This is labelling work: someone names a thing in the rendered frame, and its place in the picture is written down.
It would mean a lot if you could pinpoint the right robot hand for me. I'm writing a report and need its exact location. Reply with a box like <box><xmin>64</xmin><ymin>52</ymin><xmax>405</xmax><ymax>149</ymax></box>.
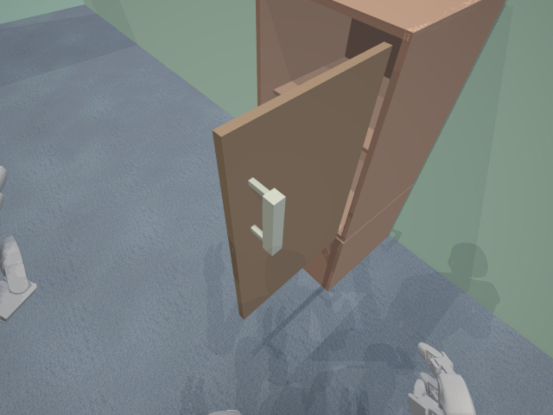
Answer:
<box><xmin>408</xmin><ymin>342</ymin><xmax>476</xmax><ymax>415</ymax></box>

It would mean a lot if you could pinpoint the left robot hand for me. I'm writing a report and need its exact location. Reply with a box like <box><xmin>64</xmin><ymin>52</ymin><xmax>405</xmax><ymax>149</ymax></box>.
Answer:
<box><xmin>0</xmin><ymin>166</ymin><xmax>37</xmax><ymax>323</ymax></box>

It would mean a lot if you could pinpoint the cupboard door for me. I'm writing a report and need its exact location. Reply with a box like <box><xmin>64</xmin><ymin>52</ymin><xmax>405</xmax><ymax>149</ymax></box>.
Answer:
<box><xmin>213</xmin><ymin>42</ymin><xmax>392</xmax><ymax>319</ymax></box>

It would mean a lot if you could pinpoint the handle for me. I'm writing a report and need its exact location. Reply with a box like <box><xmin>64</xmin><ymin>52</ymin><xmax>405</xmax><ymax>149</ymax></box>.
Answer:
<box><xmin>248</xmin><ymin>177</ymin><xmax>286</xmax><ymax>256</ymax></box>

